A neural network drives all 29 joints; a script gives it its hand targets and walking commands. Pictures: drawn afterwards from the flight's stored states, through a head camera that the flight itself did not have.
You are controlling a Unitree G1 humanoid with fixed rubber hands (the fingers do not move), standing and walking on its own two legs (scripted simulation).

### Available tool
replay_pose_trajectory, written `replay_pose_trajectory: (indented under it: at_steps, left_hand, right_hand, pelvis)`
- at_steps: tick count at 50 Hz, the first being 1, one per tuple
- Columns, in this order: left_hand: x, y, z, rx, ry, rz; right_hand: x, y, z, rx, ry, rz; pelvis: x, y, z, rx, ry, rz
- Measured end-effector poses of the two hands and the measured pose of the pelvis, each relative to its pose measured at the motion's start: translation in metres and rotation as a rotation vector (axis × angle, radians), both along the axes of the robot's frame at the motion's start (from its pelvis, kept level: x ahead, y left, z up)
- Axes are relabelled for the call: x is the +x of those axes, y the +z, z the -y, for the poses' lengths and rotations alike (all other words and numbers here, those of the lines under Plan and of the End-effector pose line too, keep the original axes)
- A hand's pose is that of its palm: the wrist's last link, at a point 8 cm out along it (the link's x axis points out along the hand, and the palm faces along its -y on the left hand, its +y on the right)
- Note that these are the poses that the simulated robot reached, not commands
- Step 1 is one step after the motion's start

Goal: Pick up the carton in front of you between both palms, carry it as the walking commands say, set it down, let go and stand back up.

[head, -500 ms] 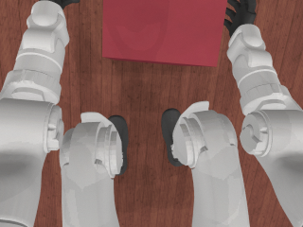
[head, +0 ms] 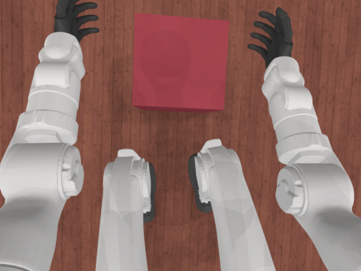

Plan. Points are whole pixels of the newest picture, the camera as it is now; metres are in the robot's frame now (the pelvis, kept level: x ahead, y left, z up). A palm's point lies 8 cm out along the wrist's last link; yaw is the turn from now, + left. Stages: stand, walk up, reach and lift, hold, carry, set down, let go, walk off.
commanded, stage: set down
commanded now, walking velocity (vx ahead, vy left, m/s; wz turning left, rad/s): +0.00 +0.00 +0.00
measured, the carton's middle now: (177, 74) +0.50 -0.04 -0.33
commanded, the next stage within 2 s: let go in 0.60 s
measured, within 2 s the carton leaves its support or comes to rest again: neither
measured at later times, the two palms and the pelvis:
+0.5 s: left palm out of the picture +0.54 +0.17 +0.03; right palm (348, 21) +0.47 -0.22 +0.04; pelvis +0.02 +0.01 +0.13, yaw +0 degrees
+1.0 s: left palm out of the picture +0.43 +0.20 +0.15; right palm out of the picture +0.40 -0.24 +0.16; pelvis +0.08 +0.00 +0.26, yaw +2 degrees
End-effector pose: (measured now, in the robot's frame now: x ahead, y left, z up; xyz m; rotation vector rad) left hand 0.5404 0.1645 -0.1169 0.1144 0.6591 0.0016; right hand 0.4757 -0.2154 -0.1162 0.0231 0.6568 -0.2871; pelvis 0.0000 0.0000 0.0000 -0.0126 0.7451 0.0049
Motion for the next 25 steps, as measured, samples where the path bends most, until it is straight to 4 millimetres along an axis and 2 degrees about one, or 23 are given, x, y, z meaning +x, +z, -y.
replay_pose_trajectory:
  at_steps: [11, 25]
  left_hand:
    - [0.000, 0.056, -0.005, 0.000, -0.024, 0.015]
    - [0.002, 0.150, -0.010, -0.005, -0.035, 0.008]
  right_hand:
    - [-0.002, 0.061, 0.006, -0.013, 0.001, 0.014]
    - [-0.003, 0.153, 0.009, 0.000, 0.006, 0.018]
  pelvis:
    - [0.006, 0.051, -0.004, -0.009, 0.010, -0.042]
    - [0.022, 0.133, -0.008, -0.012, 0.013, -0.043]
